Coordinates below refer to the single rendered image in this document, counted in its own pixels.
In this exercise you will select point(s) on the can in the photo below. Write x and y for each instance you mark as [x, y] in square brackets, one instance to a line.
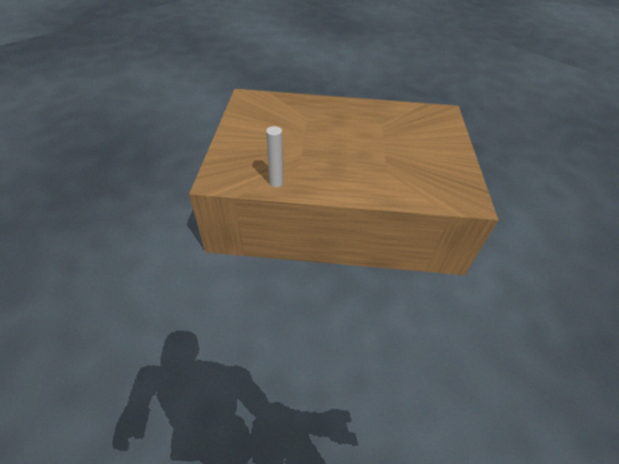
[274, 148]

